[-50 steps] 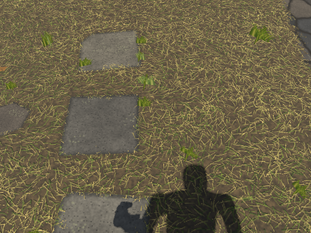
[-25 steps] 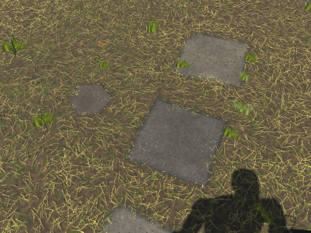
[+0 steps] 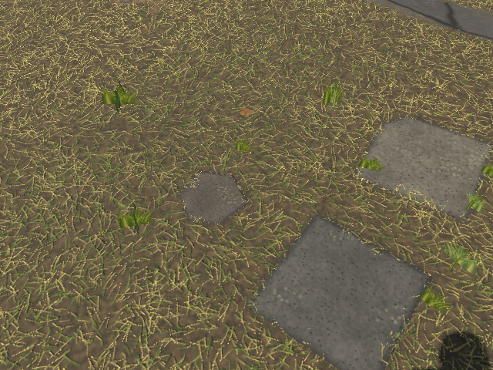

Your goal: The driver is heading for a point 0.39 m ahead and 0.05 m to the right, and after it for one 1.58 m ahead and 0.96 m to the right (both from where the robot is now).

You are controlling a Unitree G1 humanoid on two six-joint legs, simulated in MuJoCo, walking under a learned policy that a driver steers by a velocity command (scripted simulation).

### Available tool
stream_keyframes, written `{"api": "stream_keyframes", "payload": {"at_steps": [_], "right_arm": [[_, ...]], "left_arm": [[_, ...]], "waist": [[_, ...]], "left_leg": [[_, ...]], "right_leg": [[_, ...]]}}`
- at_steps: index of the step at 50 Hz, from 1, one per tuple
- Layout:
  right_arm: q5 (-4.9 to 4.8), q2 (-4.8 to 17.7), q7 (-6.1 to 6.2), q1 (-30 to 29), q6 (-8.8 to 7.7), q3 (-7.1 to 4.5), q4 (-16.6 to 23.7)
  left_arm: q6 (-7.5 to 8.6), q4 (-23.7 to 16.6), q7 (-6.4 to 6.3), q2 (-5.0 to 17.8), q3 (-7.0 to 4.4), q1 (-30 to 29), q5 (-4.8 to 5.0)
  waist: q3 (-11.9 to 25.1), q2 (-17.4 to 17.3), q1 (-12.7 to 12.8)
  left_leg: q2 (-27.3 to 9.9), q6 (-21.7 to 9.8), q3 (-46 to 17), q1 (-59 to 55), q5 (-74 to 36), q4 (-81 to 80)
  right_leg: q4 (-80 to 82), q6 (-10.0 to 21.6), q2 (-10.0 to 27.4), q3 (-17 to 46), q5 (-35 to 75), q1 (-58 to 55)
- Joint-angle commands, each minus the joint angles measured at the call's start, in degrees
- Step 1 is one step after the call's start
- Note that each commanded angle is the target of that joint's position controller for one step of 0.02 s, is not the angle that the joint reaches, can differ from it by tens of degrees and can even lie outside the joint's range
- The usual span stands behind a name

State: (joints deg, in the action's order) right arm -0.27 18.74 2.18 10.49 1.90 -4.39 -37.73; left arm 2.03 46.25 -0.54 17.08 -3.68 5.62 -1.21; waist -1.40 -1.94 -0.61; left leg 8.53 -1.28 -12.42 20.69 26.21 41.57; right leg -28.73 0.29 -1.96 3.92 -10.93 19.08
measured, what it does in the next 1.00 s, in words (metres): steps on the spot: left foot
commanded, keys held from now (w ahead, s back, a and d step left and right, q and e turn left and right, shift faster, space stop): no key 0.64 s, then w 0.36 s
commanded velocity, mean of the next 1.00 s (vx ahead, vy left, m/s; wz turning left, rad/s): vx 0.10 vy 0.00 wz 0.09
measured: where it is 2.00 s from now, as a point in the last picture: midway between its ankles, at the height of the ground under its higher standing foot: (266, 323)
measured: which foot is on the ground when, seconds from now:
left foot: up 0.00-0.28, down 0.30-0.88, up 0.90-1.00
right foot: down 0.00-1.00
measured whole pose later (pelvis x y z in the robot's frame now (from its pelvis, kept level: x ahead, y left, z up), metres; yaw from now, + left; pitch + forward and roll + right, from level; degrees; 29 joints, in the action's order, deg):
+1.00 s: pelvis +0.09 -0.01 +0.01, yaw +2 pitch +0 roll +1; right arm -1.9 16.7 0.7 16.5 -3.2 -3.3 -48.1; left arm 6.1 57.3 1.4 15.4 -2.4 18.4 0.5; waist 0.1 -1.7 1.5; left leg 0.3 -2.5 -2.3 21.2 22.0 57.7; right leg -25.6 3.1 -0.9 -1.8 -17.2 8.7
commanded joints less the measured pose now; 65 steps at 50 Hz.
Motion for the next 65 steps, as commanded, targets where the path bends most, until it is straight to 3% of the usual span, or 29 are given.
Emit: {"api": "stream_keyframes", "payload": {"at_steps": [1,3,8,11,13,14,15,16,17,18,19,22,32,34,35,37,40,42,43,44,45,46,47,48,51,54,58,62,65], "right_arm": [[0.1,10.4,0.18,5.23,-0.93,-2.82,2.87],[0.0,8.16,0.6,3.98,0.31,-2.56,1.71],[-0.21,1.95,-0.09,0.57,0.37,-0.03,2.46],[-0.51,2.69,-0.42,-0.52,0.24,0.04,1.97],[-0.33,2.65,-0.59,2.17,0.12,-0.15,0.08],[0.02,3.3,-0.64,2.14,0.08,-0.25,-0.24],[0.6,5.47,-0.33,2.14,0.11,-0.49,0.28],[1.16,9.18,0.1,2.14,0.43,-1.12,0.67],[1.68,5.46,-0.73,-0.27,0.1,-0.07,-0.18],[1.79,2.46,-1.42,-2.11,-0.53,0.61,0.41],[2.16,2.19,-1.59,-1.3,-1.04,0.73,-0.43],[1.52,3.2,-1.56,0.32,-2.32,0.81,-1.83],[1.0,2.05,-1.25,1.79,-2.84,1.32,-5.22],[0.67,2.66,-1.02,3.34,-2.53,1.01,-6.59],[0.32,4.46,-0.9,4.05,-2.26,0.4,-6.83],[-0.14,7.03,-0.78,6.49,-2.38,-0.38,-7.39],[-0.54,5.85,-0.6,6.2,-3.93,-0.37,-7.77],[-1.55,5.62,-0.83,1.78,-3.93,-0.36,-6.76],[-1.46,5.13,-0.93,0.34,-3.82,-0.21,-6.36],[-0.85,2.78,-1.02,-0.61,-4.03,0.44,-5.85],[-0.15,-1.25,-1.07,-1.32,-4.67,1.59,-3.79],[-1.26,1.01,-0.7,-1.53,-5.67,0.85,-2.64],[-2.4,3.24,-0.94,0.46,-6.42,0.23,-3.64],[-2.53,3.46,-1.44,1.33,-6.9,0.16,-4.64],[-0.91,2.93,-2.26,-0.9,-7.29,-0.34,-4.93],[-0.52,0.4,-2.98,-3.42,-6.83,0.17,-4.06],[-0.92,-1.74,-3.45,-11.71,-7.03,1.36,-1.16],[-1.26,-0.88,-4.41,-17.85,-7.76,1.47,1.3],[-1.19,1.74,-4.75,-16.31,-8.44,0.7,1.48]], "left_arm": [[0.4,-3.98,-0.12,8.16,-1.7,1.22,-0.05],[-0.11,-4.11,-0.19,6.61,-1.1,-0.8,1.25],[-1.47,-2.89,-0.46,6.92,-0.69,-0.34,0.9],[-1.94,-1.91,-0.31,8.89,-1.07,1.94,1.31],[-1.98,-1.49,-0.14,8.64,-0.71,1.35,2.01],[-1.69,-0.72,-0.05,7.86,-0.37,3.16,2.24],[-1.0,-0.42,0.28,6.71,0.2,4.53,1.46],[-0.08,-0.74,1.0,4.62,0.89,6.02,-0.26],[0.12,-0.63,0.91,2.58,1.38,4.75,-0.02],[-0.05,-0.15,0.68,4.72,1.06,2.32,-0.12],[-0.27,0.12,0.47,5.15,0.87,1.09,0.06],[-1.03,1.5,-0.24,5.54,0.71,2.81,0.37],[-1.25,6.49,-0.94,5.14,0.53,4.21,0.79],[-1.45,7.59,-1.13,4.36,0.66,4.81,1.06],[-1.32,7.43,-1.17,4.31,0.6,4.01,1.41],[-0.08,5.36,-0.85,4.11,0.69,0.63,2.02],[2.61,4.62,0.64,4.43,0.49,0.83,3.23],[3.85,7.07,1.61,4.14,0.32,6.25,3.26],[3.95,9.93,1.74,4.47,-0.2,11.62,2.8],[3.8,12.01,1.69,5.93,-0.88,16.99,2.23],[3.79,12.8,1.44,11.96,-2.28,22.93,2.23],[4.23,12.65,2.09,13.0,-2.12,24.57,1.51],[4.71,11.15,2.0,9.56,-1.01,19.57,1.46],[4.85,9.71,1.87,7.15,-0.41,16.31,1.66],[4.24,8.76,1.89,4.35,0.84,14.98,1.39],[3.48,9.4,1.2,5.39,0.88,17.98,1.21],[2.81,9.1,0.07,6.66,0.88,18.82,1.23],[2.4,10.14,-0.29,6.85,0.6,22.52,2.17],[1.88,9.54,-0.67,8.05,-0.35,21.2,2.52]], "waist": [[7.67,11.08,-0.17],[5.74,8.46,-0.28],[6.34,12.55,0.87],[6.53,13.96,2.66],[5.6,12.61,0.71],[5.02,11.27,0.71],[6.42,7.75,1.38],[7.97,-2.42,3.66],[7.55,-7.48,3.9],[4.83,-4.54,2.71],[3.56,-4.16,1.86],[0.32,-3.79,2.17],[0.89,0.75,1.79],[1.53,-0.61,1.23],[-0.08,-2.77,0.28],[-4.97,-7.85,-1.68],[-7.32,-8.83,-0.66],[-4.81,-6.07,3.09],[-2.38,-4.76,5.43],[-0.33,-1.06,7.22],[1.88,14.19,8.14],[1.58,17.88,8.47],[-2.3,11.11,5.61],[-4.14,9.06,4.28],[-4.03,7.7,3.55],[-2.78,6.96,3.99],[-4.95,6.72,5.58],[-7.4,6.62,6.04],[-5.32,7.44,2.69]], "left_leg": [[-2.7,3.55,1.08,11.1,10.17,24.68],[-3.4,5.37,1.41,11.81,4.74,26.46],[-6.4,6.68,8.44,2.27,0.28,7.47],[-7.33,6.02,10.58,-3.61,-3.71,-4.48],[-6.82,4.16,12.01,-10.12,-13.63,-17.89],[-7.26,2.59,11.0,-14.14,-18.53,-23.23],[-11.79,0.67,6.11,-20.13,-24.96,-22.17],[-18.64,-2.72,-0.1,-22.72,-35.33,-19.08],[-19.5,-5.79,-0.4,-13.23,-25.29,-20.18],[-16.05,-4.48,1.39,-10.52,-16.77,-21.06],[-14.25,-2.83,2.54,-9.27,-13.85,-21.29],[-12.95,-1.29,3.51,-6.86,-15.31,-20.9],[-11.62,-1.37,4.77,-8.03,-19.93,-19.48],[-11.26,-2.45,4.08,-8.41,-5.54,-21.62],[-12.76,-4.26,1.04,-8.1,5.65,-23.99],[-20.38,-9.41,-10.64,-7.73,19.03,-30.41],[-25.06,-12.2,-15.12,-10.85,11.77,-31.47],[-21.28,-9.31,-7.45,-7.11,3.71,-28.7],[-17.95,-7.55,-2.87,-2.62,-0.84,-25.12],[-14.22,-5.19,2.27,2.23,-5.57,-16.9],[-6.41,-0.41,11.57,11.93,-3.1,2.03],[-4.31,0.42,8.76,20.38,7.67,14.76],[-8.43,-0.75,5.14,24.29,4.67,21.49],[-10.8,-1.8,5.74,25.6,-1.34,22.59],[-14.49,-1.79,8.81,23.84,-12.85,17.95],[-14.22,0.56,11.88,23.27,-17.83,12.96],[-12.56,1.97,14.34,18.13,-26.94,-2.1],[-10.63,1.35,13.44,15.59,-29.39,-10.13],[-9.77,-0.44,11.94,11.24,-26.5,-13.19]], "right_leg": [[8.0,16.7,23.46,22.17,33.02,-14.4],[7.06,12.25,17.66,14.4,27.57,-13.39],[7.92,11.33,13.17,6.86,26.17,-12.16],[7.71,11.95,14.38,8.49,23.87,-12.37],[6.53,10.43,13.45,8.03,19.46,-9.89],[6.48,8.21,12.5,7.7,15.55,-7.52],[5.45,4.67,11.35,6.69,9.69,-3.27],[0.85,1.19,6.44,1.37,0.55,0.16],[3.37,-1.47,4.74,-1.56,-4.8,-5.04],[3.14,-2.95,4.55,-1.76,-1.52,-6.95],[2.74,-3.17,4.23,-2.03,0.58,-7.08],[3.02,-2.73,4.67,-1.43,3.04,-7.28],[3.43,-3.26,4.87,-1.34,6.1,-9.18],[0.82,-3.09,2.45,-4.26,-3.36,-7.93],[-3.16,-2.79,0.69,-6.51,-9.61,-4.19],[-10.75,-1.16,1.01,-6.6,-14.12,5.03],[-14.1,3.09,5.2,-2.81,-17.98,10.9],[-1.94,4.62,4.16,-5.15,-9.93,-1.44],[2.1,3.83,1.86,-6.8,-2.07,-12.23],[3.63,3.78,4.03,-2.31,-1.54,-20.31],[12.61,8.94,16.01,17.86,-10.46,-27.67],[19.02,15.55,24.24,36.09,-16.3,-29.05],[18.77,15.5,24.33,33.06,-18.89,-26.8],[18.81,13.3,21.4,26.81,-18.38,-25.47],[20.16,9.28,16.1,13.57,-1.46,-23.42],[20.3,9.83,14.17,6.66,14.67,-23.13],[22.85,9.23,12.08,1.25,15.91,-17.55],[22.11,10.01,14.4,3.26,16.3,-19.04],[17.37,8.66,16.73,4.65,25.13,-23.55]]}}
Keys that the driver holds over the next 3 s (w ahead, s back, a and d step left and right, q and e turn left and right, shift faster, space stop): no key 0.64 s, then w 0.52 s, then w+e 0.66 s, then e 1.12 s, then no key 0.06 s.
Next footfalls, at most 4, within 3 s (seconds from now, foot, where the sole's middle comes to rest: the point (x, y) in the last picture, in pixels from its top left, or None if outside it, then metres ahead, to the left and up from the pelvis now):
0.30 left None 0.03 0.14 -0.77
1.36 left None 0.46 0.14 -0.77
1.90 right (319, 288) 0.70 -0.17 -0.77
2.38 left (269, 235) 0.88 -0.03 -0.77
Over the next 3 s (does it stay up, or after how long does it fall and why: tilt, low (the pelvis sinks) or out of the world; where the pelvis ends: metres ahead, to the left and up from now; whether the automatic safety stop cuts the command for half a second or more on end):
stays up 0.71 -0.11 0.01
